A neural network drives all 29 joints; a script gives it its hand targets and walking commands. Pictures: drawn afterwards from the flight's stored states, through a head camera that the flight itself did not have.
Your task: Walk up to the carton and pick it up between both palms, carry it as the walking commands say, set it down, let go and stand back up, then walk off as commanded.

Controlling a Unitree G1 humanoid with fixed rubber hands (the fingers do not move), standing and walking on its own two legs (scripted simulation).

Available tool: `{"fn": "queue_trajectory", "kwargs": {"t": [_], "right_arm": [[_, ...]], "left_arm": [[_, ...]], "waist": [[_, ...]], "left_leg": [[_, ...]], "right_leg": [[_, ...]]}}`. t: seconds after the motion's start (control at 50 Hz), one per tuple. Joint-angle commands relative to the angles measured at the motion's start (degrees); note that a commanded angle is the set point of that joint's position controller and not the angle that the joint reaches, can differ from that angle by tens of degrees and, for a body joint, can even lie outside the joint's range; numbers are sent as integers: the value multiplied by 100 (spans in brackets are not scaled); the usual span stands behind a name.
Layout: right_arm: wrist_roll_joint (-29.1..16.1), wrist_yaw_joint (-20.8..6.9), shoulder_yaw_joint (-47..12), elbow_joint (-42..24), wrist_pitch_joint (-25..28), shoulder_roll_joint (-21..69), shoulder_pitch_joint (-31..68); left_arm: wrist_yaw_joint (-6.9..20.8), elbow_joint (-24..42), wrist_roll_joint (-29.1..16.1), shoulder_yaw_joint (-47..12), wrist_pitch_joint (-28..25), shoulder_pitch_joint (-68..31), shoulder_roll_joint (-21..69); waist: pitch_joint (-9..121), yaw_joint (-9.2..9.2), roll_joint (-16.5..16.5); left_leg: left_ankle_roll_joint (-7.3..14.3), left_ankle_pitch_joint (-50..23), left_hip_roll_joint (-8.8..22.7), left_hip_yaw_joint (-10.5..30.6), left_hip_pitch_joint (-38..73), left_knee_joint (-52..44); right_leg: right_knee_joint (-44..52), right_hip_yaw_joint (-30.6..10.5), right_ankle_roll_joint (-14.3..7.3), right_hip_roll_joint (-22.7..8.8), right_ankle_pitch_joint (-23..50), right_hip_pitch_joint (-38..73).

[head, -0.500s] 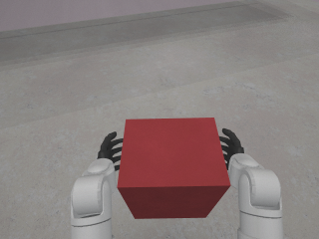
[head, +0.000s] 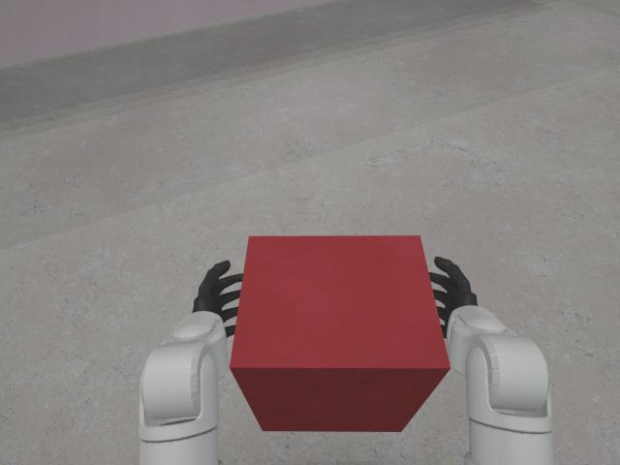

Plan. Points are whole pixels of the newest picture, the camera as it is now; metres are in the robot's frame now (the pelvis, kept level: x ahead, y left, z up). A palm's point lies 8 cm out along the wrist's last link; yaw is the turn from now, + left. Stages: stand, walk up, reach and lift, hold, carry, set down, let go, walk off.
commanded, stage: carry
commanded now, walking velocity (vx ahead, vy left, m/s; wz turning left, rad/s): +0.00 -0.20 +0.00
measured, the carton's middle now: (332, 344) +0.28 -0.01 +0.01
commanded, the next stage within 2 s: none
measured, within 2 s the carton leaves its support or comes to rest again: neither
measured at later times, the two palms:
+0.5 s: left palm (317, 354) +0.23 +0.01 +0.09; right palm (584, 342) +0.22 -0.28 +0.08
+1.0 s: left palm (421, 392) +0.18 -0.09 +0.09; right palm out of the picture +0.18 -0.38 +0.10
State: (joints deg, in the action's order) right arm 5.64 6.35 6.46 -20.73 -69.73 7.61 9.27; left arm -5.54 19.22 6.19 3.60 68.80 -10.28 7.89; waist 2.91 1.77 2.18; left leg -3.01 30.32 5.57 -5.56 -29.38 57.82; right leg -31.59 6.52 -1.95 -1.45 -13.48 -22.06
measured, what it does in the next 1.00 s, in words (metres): steps to the right: left foot, then right foot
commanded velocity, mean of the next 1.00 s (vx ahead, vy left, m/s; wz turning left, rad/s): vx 0.00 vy -0.20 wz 0.00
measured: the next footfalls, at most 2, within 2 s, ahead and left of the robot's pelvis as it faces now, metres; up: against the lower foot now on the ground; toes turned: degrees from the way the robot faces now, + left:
left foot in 0.10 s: +0.02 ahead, +0.07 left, +0.00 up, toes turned +10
right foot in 0.44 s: +0.01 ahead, -0.26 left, +0.00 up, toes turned -6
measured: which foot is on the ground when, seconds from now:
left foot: up 0.00-0.08, down 0.10-0.44, up 0.46-0.70, down 0.72-1.00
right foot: down 0.00-0.12, up 0.14-0.42, down 0.44-0.72, up 0.74-1.00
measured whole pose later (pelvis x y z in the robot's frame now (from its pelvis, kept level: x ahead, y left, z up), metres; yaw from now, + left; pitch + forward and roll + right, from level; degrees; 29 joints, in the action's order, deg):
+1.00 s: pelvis -0.09 -0.24 +0.01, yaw -1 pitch +4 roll -3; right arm 6.9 5.2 5.3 -19.4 -68.9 8.1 11.5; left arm -6.2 21.6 5.7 5.6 69.4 -10.6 7.8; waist 3.3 -1.0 1.5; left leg -3.8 13.4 11.0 -6.1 -20.7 30.8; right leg -36.8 4.6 3.2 -2.5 -20.3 -22.9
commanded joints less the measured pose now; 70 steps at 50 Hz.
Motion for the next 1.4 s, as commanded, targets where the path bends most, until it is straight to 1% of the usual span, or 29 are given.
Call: {"fn": "queue_trajectory", "kwargs": {"t": [0.0,0.08,0.1,0.12,0.14,0.18,0.24,0.38,0.42,0.44,0.46,0.52,0.64,0.68,0.7,0.72,0.74,0.8,0.84,0.98,1.02,1.04,1.06,1.12,1.28,1.3,1.32,1.34,1.38], "right_arm": [[-2595,-1602,-4363,-529,4,5169,2944],[-2461,-1679,-4169,-45,-66,5152,2606],[-2413,-1703,-4102,15,-60,5127,2527],[-2260,-1727,-3967,282,19,5129,2410],[-2331,-1754,-3984,273,34,5251,2424],[-2346,-1768,-3988,28,97,5344,2585],[-2249,-1661,-3916,-224,150,5267,2653],[-2049,-1597,-3900,-79,40,4961,2228],[-2073,-1602,-3972,-88,45,5011,2242],[-2085,-1600,-4061,-229,9,5050,2391],[-2181,-1615,-4171,-299,22,5200,2680],[-2540,-1621,-4404,-512,84,5363,3072],[-2537,-1618,-4282,-311,-34,5150,2815],[-2483,-1660,-4205,-83,-60,5178,2658],[-2451,-1685,-4150,15,-64,5172,2614],[-2360,-1715,-4060,157,-38,5139,2426],[-2269,-1735,-3982,261,38,5198,2481],[-2338,-1746,-3994,7,105,5378,2625],[-2272,-1672,-3936,-171,141,5307,2673],[-2050,-1589,-3892,-57,41,4975,2210],[-2072,-1599,-3963,-67,42,5017,2227],[-2055,-1595,-4014,-131,12,5040,2271],[-2170,-1615,-4163,-283,12,5202,2610],[-2531,-1624,-4406,-472,73,5392,3075],[-2494,-1657,-4218,-87,-58,5198,2684],[-2462,-1679,-4170,12,-65,5195,2631],[-2390,-1704,-4097,128,-54,5170,2454],[-2255,-1722,-3965,272,40,5200,2513],[-2359,-1757,-4011,129,58,5357,2532]], "left_arm": [[1339,165,-1966,-3564,-31,-1947,5328],[1317,3,-1945,-3704,48,-1921,5274],[1326,2,-2003,-3801,45,-1998,5345],[1349,91,-2073,-3842,94,-2366,5311],[1361,176,-2117,-3998,79,-2558,5448],[1412,390,-2334,-4110,35,-2809,5567],[1407,551,-2480,-4163,22,-2792,5526],[1440,222,-2384,-3964,160,-2151,5272],[1478,214,-2346,-3897,163,-2162,5210],[1499,69,-2245,-3880,119,-2089,5217],[1482,11,-2197,-3776,72,-2124,5395],[1440,217,-2148,-3615,-35,-2143,5448],[1346,83,-1966,-3605,6,-1978,5266],[1335,8,-1957,-3673,51,-1974,5252],[1338,-34,-1978,-3740,54,-1981,5294],[1353,-77,-2002,-3760,82,-2021,5371],[1372,125,-2109,-3895,85,-2540,5365],[1442,404,-2383,-4136,36,-2874,5579],[1437,483,-2463,-4145,31,-2817,5537],[1441,226,-2392,-3973,150,-2167,5271],[1476,206,-2347,-3897,157,-2160,5223],[1498,94,-2269,-3889,129,-2127,5165],[1490,16,-2205,-3809,75,-2119,5381],[1451,184,-2151,-3608,-34,-2168,5448],[1346,-14,-1951,-3650,46,-2013,5257],[1347,-68,-1961,-3705,53,-1993,5282],[1359,-91,-2000,-3760,64,-2023,5348],[1386,95,-2107,-3852,84,-2558,5347],[1425,268,-2242,-4009,53,-2736,5524]], "waist": [[1770,-243,-1258],[1697,-154,-817],[1704,-121,-37],[1198,-104,1746],[1040,-97,1270],[1055,-99,453],[1272,-150,851],[1566,-105,1238],[1730,-130,-55],[1714,-190,-1887],[1804,-186,-2105],[1739,-204,-1234],[1681,-245,-1133],[1653,-155,-884],[1684,-156,-592],[1656,-132,828],[1223,-85,1713],[996,-119,501],[1153,-147,791],[1564,-98,1254],[1728,-130,179],[1783,-157,-1589],[1885,-184,-2166],[1733,-207,-1223],[1644,-160,-887],[1667,-160,-681],[1656,-123,367],[1151,-102,1771],[1009,-88,695]], "left_leg": [[141,-55,-114,-100,190,-753],[338,-1855,103,-38,1728,-3568],[483,-1748,1168,1256,2597,-4072],[1258,-3115,2580,2786,2482,-4261],[1572,-3706,2634,2534,2152,-4051],[1239,-3387,2087,1585,2069,-3964],[901,-3856,1378,577,2185,-3637],[567,-4189,1205,357,2010,-2881],[73,-2504,793,126,870,-1815],[-237,29,-12,-337,-316,-1171],[-120,908,16,107,-152,-93],[12,178,40,202,-419,705],[261,-247,-203,-151,522,-1441],[345,-1534,-97,-225,1360,-3197],[368,-1906,410,324,2110,-3728],[818,-2774,2070,2210,2884,-3982],[1497,-3756,2738,2691,2355,-4104],[1136,-3188,1947,1365,1979,-3969],[899,-3431,1436,658,2037,-3757],[590,-4212,1230,377,2056,-2926],[124,-2831,875,170,1061,-1968],[-258,-410,142,-278,-247,-1253],[-146,920,57,63,-90,-313],[11,247,37,214,-382,675],[349,-1344,-118,-215,1294,-3032],[356,-1849,285,175,1972,-3666],[659,-1594,1621,1815,2695,-4173],[1365,-3009,2614,2749,2270,-4270],[1426,-3429,2288,1970,2038,-4035]], "right_leg": [[770,-1037,-908,-1265,2235,1474],[343,-824,-532,-970,1483,746],[-414,-701,-133,-705,665,-284],[-1293,-184,245,-20,-1399,-1364],[-2396,-818,225,-256,-1561,-1420],[-2949,-987,311,-209,-1021,-1476],[-2144,-461,540,-137,-680,-1035],[686,259,477,158,-182,454],[1411,-871,334,-849,1085,1706],[1261,-2037,-344,-1882,2799,1919],[840,-1637,-797,-1675,3311,1647],[708,-918,-772,-1302,2725,1557],[821,-1122,-950,-1271,2032,1335],[566,-900,-699,-1058,1693,1001],[171,-789,-358,-855,1182,383],[-781,-465,122,-402,-89,-857],[-1810,-425,275,-105,-1639,-1325],[-2723,-859,350,-250,-939,-1393],[-2138,-486,495,-168,-683,-1037],[562,253,490,168,-246,360],[1384,-674,383,-646,790,1584],[1197,-1998,-185,-1839,2945,2083],[810,-1661,-736,-1725,3447,1668],[717,-981,-758,-1312,2781,1551],[644,-940,-717,-1073,1691,1030],[331,-824,-403,-896,1263,525],[-468,-624,44,-552,323,-561],[-1392,-290,273,-61,-1455,-1198],[-2706,-851,278,-196,-1261,-1370]]}}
